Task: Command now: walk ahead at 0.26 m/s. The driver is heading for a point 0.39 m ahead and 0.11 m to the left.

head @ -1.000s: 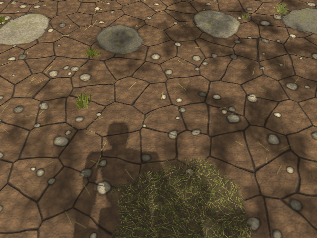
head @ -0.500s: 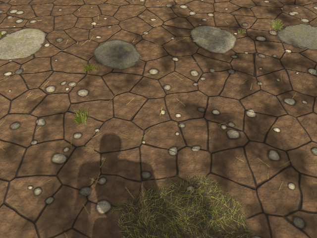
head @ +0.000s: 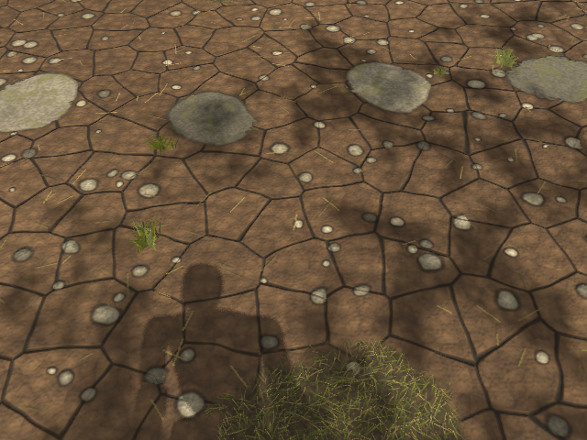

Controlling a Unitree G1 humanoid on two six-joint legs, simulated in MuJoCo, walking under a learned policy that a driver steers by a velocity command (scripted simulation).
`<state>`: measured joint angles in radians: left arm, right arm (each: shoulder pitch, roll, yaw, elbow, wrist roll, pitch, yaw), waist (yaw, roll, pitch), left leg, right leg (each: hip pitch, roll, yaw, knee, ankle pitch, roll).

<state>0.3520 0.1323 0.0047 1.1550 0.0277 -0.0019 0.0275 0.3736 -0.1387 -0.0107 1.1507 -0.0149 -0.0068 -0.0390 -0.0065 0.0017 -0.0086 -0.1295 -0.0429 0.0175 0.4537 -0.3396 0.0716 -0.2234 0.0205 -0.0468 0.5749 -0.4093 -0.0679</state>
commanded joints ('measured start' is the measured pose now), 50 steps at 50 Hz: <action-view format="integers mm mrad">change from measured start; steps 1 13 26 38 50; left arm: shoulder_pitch -100 165 196 89 -28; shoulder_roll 52 164 109 101 69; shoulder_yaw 12 72 24 45 32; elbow -100 -83 -63 -142 -134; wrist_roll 15 -4 -11 6 -10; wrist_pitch -31 -66 -117 -66 19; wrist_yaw -18 -16 13 0 15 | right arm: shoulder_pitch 152 -75 -393 -133 -48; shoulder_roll -147 -86 -40 -113 -127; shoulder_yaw -41 -40 -23 -51 -16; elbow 7 -140 -282 -179 -132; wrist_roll -10 -27 -5 14 -13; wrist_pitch -8 -67 -33 -54 -46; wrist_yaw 1 56 80 28 17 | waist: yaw -57 59 34 9 8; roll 129 -62 -85 -56 96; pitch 235 179 172 9 -4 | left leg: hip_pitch -37 -633 -488 -31 -98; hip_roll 359 87 38 318 219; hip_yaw -485 -55 137 -224 -86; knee -351 703 242 -185 -207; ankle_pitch -446 -40 304 794 483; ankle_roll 200 44 20 257 121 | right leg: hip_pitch -329 212 195 -247 -72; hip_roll -38 -373 -215 -95 -73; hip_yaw -4 538 -105 70 26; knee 198 -458 -418 712 139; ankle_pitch -34 -276 804 21 118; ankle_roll -12 -131 -17 31 64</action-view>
